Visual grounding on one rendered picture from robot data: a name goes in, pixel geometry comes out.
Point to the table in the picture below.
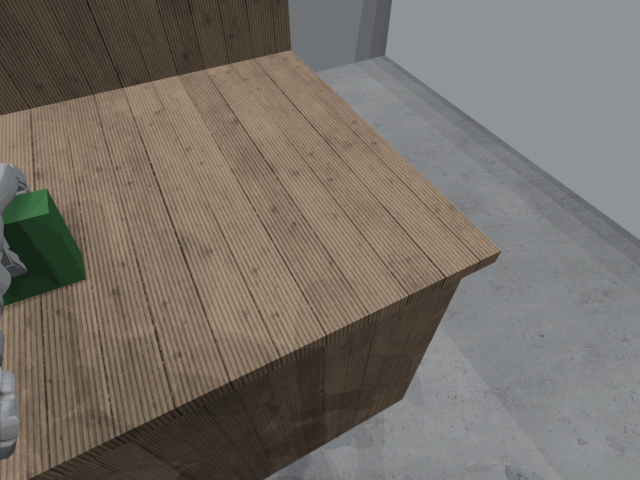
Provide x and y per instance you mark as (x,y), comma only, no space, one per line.
(264,271)

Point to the robot left upper arm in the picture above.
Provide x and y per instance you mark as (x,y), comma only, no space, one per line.
(9,420)

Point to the sponge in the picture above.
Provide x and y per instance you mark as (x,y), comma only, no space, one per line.
(35,231)

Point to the left robot hand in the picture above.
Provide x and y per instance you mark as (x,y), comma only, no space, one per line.
(12,183)

